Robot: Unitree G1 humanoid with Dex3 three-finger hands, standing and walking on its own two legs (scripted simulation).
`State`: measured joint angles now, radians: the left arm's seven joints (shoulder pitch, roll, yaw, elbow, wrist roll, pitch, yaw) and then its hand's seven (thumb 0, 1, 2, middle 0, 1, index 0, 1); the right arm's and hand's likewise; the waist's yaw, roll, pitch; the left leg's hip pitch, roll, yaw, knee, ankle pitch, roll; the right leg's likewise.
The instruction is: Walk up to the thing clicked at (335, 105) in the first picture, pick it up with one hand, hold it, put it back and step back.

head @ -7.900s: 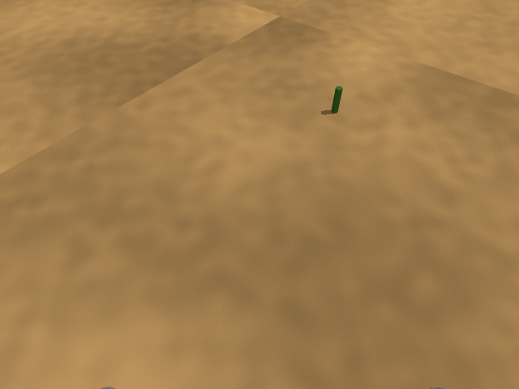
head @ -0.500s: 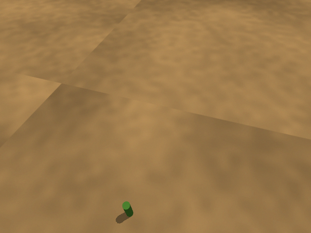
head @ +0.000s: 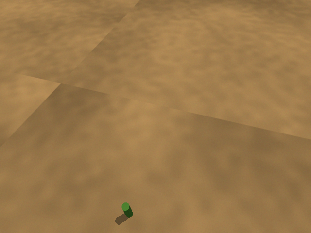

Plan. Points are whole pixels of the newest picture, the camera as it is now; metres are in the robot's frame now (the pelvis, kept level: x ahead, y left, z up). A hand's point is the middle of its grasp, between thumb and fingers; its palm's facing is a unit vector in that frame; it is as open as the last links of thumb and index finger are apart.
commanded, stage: stand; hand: left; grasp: from the side
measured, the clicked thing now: (127, 210) +0.33 +0.19 -0.70
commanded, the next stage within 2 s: go down in 0.36 s
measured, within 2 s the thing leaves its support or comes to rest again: neither
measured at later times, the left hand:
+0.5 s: hand out of the picture +0.08 +0.25 -0.15, palm faces +0.00 -0.94 -0.34, open 7.4 cm
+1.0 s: hand out of the picture +0.14 +0.28 -0.20, palm faces +0.05 -0.95 -0.32, open 16.3 cm
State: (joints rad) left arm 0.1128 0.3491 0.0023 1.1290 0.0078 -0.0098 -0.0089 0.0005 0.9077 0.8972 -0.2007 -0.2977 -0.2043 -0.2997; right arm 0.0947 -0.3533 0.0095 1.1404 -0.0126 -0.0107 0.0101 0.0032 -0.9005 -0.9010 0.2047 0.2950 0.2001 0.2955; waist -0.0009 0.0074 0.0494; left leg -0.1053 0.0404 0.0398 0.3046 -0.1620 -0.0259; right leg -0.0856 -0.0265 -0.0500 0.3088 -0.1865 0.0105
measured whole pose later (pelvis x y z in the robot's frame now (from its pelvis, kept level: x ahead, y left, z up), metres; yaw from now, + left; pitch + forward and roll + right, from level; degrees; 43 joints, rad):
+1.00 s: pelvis -0.02 +0.01 -0.06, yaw +0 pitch +12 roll -1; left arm 0.13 0.34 0.24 0.74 0.05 0.06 -0.09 0.00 -0.29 0.10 -0.08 -0.10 -0.08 -0.09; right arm 0.26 -0.25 -0.03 0.64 0.01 -0.09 -0.02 0.01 -0.87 -0.89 0.20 0.30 0.20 0.30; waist -0.03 0.00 -0.06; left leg -0.73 0.06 0.02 0.94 -0.42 -0.01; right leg -0.69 -0.04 -0.04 0.92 -0.43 0.02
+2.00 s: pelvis -0.08 +0.00 -0.27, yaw -2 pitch +31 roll -3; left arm -0.21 0.59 0.59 0.83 -0.13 -0.32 -0.51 -0.02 -0.50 0.11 -0.06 -0.12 -0.06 -0.12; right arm 0.11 -0.30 0.02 0.64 -0.02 -0.19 -0.04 0.01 -0.88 -0.90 0.21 0.30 0.20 0.30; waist -0.03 -0.01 -0.16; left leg -1.73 0.06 -0.06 1.82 -0.64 -0.02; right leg -1.67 -0.04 -0.06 1.80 -0.67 0.00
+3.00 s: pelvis -0.10 +0.01 -0.38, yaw -4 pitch +32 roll -6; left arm -0.44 0.77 0.72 0.95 -0.19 -0.36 -0.71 -0.02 -0.52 0.12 -0.05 -0.09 -0.04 -0.10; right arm 0.10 -0.34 0.07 0.72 -0.04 -0.19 -0.03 0.01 -0.91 -0.91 0.21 0.30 0.20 0.30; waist -0.04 -0.02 -0.11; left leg -2.07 0.06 -0.11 2.17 -0.67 -0.01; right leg -1.99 -0.03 -0.07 2.12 -0.69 0.00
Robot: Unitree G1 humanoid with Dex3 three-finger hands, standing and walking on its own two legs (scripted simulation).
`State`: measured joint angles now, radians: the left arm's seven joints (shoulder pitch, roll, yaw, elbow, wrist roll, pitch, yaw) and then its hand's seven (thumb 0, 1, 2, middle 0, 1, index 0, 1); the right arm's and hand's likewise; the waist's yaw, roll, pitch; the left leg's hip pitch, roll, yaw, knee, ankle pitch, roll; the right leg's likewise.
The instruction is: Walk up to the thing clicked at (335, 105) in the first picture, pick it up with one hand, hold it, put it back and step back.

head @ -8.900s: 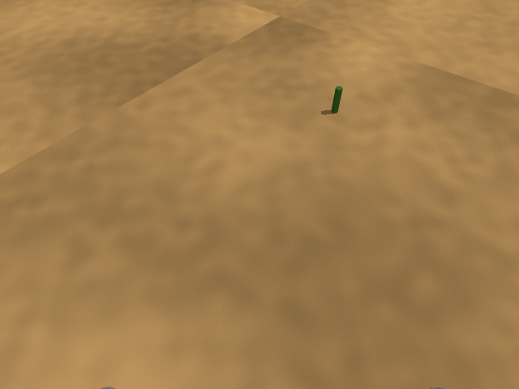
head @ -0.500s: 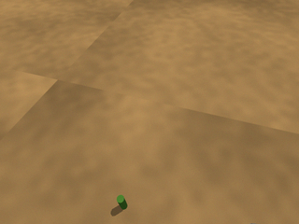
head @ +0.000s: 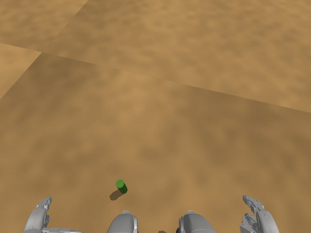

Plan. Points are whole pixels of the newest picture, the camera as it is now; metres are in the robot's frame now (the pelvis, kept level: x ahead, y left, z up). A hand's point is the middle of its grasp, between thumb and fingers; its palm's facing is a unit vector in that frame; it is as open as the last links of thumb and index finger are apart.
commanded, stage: go down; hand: left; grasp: from the side
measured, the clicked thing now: (122, 187) +0.35 +0.18 -0.64
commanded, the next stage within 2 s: none
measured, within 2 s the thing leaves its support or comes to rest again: neither
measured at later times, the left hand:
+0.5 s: hand (59, 220) +0.17 +0.29 -0.18, palm faces +0.11 -0.96 -0.26, open 17.3 cm
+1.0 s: hand (61, 197) +0.24 +0.34 -0.26, palm faces +0.10 -0.98 -0.20, open 17.2 cm
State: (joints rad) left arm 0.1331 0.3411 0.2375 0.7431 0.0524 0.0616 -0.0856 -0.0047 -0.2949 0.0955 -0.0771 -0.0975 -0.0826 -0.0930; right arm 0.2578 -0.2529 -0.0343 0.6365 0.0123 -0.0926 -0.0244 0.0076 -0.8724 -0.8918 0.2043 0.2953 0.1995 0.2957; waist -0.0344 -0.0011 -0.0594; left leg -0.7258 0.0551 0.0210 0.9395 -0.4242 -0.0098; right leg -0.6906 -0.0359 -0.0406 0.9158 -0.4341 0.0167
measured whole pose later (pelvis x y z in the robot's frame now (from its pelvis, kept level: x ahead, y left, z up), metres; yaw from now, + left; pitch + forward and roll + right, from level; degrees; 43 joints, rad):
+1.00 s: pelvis -0.06 -0.01 -0.21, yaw -1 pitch +31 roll -3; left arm -0.21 0.59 0.59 0.83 -0.13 -0.32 -0.51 -0.02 -0.50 0.11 -0.06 -0.12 -0.06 -0.12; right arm 0.11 -0.30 0.02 0.64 -0.02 -0.19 -0.04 0.01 -0.88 -0.90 0.21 0.30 0.20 0.30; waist -0.03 -0.01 -0.16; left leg -1.73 0.06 -0.06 1.82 -0.64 -0.02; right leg -1.67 -0.04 -0.06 1.80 -0.67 0.00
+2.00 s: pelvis -0.08 +0.00 -0.31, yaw -4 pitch +32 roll -6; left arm -0.44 0.77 0.72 0.95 -0.19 -0.36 -0.71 -0.02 -0.52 0.12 -0.05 -0.09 -0.04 -0.10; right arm 0.10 -0.34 0.07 0.72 -0.04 -0.19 -0.03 0.01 -0.91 -0.91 0.21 0.30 0.20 0.30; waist -0.04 -0.02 -0.11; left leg -2.07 0.06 -0.11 2.17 -0.67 -0.01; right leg -1.99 -0.03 -0.07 2.12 -0.69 0.00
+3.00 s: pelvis -0.08 +0.00 -0.40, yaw -8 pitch +25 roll -8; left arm -0.52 0.74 0.73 1.20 -0.31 -0.74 -0.79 -0.02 -0.49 0.09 -0.05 -0.09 -0.03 -0.11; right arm -0.04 -0.37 0.20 0.69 -0.13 -0.21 0.03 0.00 -0.90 -0.90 0.21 0.30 0.20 0.30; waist -0.12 -0.12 0.05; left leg -2.23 0.07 -0.19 2.47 -0.69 -0.02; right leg -2.14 0.00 -0.11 2.38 -0.68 0.01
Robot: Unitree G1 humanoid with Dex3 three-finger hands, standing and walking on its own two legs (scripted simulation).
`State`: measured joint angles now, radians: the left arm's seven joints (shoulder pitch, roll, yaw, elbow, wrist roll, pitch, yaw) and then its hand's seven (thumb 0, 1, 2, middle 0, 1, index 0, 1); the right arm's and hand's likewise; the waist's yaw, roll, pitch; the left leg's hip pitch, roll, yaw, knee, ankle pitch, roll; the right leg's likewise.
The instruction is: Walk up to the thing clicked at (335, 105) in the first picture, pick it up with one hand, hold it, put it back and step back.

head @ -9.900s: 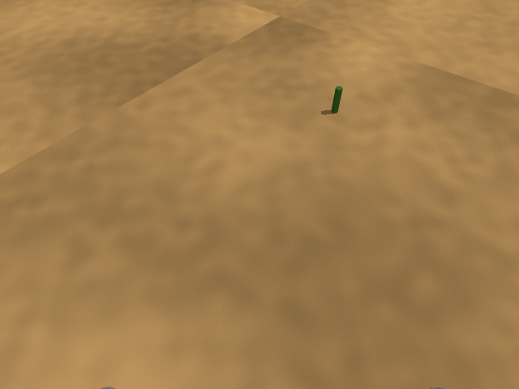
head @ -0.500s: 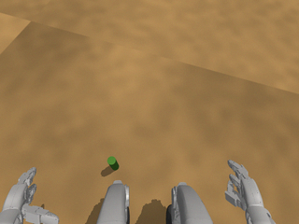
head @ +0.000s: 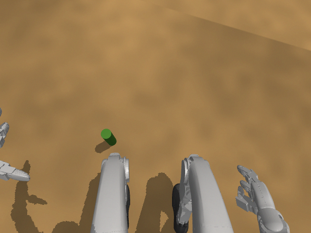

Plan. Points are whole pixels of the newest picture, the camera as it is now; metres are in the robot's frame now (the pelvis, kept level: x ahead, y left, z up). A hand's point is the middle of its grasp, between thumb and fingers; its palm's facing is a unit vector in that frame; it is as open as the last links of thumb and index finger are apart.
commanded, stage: go down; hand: left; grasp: from the side
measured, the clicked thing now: (109, 137) +0.40 +0.20 -0.43
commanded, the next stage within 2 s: approach in 1.46 s
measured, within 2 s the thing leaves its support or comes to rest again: neither
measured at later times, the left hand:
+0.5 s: hand (16, 139) +0.32 +0.37 -0.09, palm faces +0.09 -0.98 -0.16, open 17.2 cm
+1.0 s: hand (19, 135) +0.34 +0.38 -0.12, palm faces +0.08 -0.99 -0.14, open 17.3 cm
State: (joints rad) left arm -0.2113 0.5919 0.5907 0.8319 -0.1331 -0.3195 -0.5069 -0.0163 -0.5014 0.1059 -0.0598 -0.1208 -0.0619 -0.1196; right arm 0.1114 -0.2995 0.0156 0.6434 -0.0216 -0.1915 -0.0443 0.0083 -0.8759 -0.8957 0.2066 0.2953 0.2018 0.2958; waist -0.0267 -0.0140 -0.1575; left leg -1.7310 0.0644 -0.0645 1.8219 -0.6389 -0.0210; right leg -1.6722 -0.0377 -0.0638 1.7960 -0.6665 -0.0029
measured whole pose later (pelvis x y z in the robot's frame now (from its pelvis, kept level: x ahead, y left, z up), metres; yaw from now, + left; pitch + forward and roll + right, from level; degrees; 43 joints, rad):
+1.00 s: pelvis -0.02 +0.00 -0.11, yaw -3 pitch +32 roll -6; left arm -0.44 0.77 0.72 0.95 -0.19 -0.36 -0.71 -0.02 -0.52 0.12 -0.05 -0.09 -0.04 -0.10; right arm 0.10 -0.34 0.07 0.72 -0.04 -0.19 -0.03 0.01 -0.91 -0.91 0.21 0.30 0.20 0.30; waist -0.04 -0.02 -0.11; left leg -2.07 0.06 -0.11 2.17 -0.67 -0.01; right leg -1.99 -0.03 -0.07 2.12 -0.69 0.00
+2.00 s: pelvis -0.02 +0.01 -0.19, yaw -7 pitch +25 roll -8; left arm -0.52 0.74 0.73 1.20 -0.31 -0.74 -0.79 -0.02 -0.49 0.09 -0.05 -0.09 -0.03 -0.11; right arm -0.04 -0.37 0.20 0.69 -0.13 -0.21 0.03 0.00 -0.90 -0.90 0.21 0.30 0.20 0.30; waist -0.12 -0.12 0.05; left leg -2.23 0.07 -0.19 2.47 -0.69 -0.02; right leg -2.14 0.00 -0.11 2.38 -0.68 0.01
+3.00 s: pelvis -0.04 +0.03 -0.24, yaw -13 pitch +9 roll -17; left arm -0.48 0.73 0.45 1.37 -0.17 -1.15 -0.20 -0.02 -0.39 0.08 -0.07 -0.07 -0.07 -0.06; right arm -0.17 -0.39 0.48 0.58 -0.35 -0.07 0.15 0.00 -0.90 -0.90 0.21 0.30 0.20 0.30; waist -0.21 -0.27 0.29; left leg -2.21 0.04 -0.39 2.68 -0.68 -0.01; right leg -2.03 0.06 -0.25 2.44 -0.61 0.06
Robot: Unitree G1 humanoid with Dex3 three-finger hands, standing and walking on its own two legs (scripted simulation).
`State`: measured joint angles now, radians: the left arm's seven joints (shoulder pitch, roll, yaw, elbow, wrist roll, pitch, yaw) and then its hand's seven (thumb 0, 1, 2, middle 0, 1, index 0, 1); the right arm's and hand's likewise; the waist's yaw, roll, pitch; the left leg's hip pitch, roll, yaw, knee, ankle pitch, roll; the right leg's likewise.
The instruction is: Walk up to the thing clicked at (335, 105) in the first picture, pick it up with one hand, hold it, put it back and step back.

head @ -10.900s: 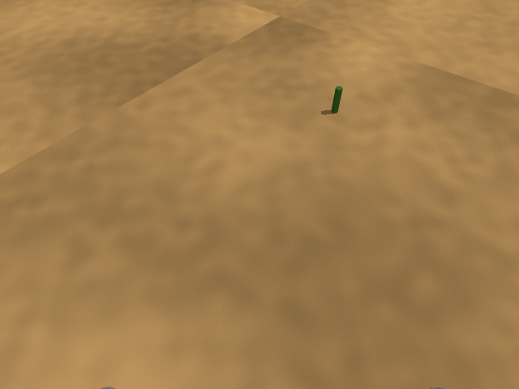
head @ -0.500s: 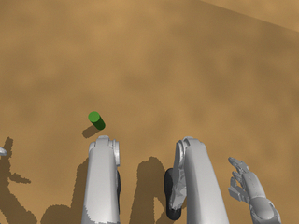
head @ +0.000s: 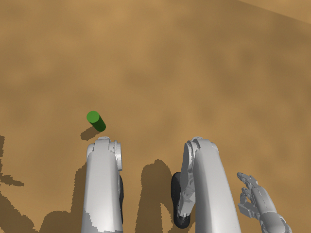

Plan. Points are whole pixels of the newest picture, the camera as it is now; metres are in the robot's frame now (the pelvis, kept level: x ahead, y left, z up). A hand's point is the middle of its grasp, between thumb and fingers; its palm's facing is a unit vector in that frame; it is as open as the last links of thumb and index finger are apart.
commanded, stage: go down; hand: left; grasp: from the side
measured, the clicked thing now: (97, 122) +0.41 +0.21 -0.32
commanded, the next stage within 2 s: approach in 0.46 s
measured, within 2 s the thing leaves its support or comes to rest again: neither
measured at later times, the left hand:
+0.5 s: hand out of the picture +0.35 +0.40 -0.02, palm faces +0.12 -0.98 -0.13, open 17.4 cm
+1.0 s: hand (41, 122) +0.37 +0.34 -0.16, palm faces +0.05 -1.00 +0.01, open 17.3 cm
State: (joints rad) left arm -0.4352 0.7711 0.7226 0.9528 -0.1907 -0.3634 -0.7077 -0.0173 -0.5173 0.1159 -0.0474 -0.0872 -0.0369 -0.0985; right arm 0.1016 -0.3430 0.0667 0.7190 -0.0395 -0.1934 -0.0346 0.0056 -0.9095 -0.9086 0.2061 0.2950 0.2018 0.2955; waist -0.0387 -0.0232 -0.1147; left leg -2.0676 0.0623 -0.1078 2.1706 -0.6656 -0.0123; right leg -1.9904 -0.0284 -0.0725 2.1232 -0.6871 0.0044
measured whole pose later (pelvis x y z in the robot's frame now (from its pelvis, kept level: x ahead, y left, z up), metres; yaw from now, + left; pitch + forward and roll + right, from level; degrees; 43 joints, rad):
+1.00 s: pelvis +0.00 +0.00 -0.09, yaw -4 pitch +25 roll -8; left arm -0.52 0.74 0.73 1.20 -0.31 -0.74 -0.79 -0.02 -0.49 0.09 -0.05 -0.09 -0.03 -0.11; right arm -0.04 -0.37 0.20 0.69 -0.13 -0.21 0.03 0.00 -0.90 -0.90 0.21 0.30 0.20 0.30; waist -0.12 -0.12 0.05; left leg -2.23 0.07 -0.19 2.47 -0.69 -0.02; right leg -2.14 0.00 -0.11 2.38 -0.68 0.01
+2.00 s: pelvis -0.02 +0.02 -0.13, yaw -11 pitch +9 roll -17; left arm -0.48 0.73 0.45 1.37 -0.17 -1.15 -0.20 -0.02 -0.39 0.08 -0.07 -0.07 -0.07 -0.06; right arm -0.17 -0.39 0.48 0.58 -0.35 -0.07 0.15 0.00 -0.90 -0.90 0.21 0.30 0.20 0.30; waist -0.21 -0.27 0.29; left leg -2.21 0.04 -0.39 2.68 -0.68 -0.01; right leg -2.03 0.06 -0.25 2.44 -0.61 0.06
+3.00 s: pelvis -0.02 +0.02 -0.13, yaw -12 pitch +9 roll -17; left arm -0.51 0.75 0.42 1.29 -0.12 -1.12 -0.06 0.01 0.20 1.11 -1.02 -1.12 -0.99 -1.15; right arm -0.18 -0.37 0.49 0.57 -0.36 -0.03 0.16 0.00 -0.89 -0.90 0.21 0.29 0.20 0.30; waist -0.21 -0.28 0.31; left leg -2.20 0.04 -0.42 2.68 -0.70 -0.02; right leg -2.03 0.07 -0.27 2.42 -0.61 0.07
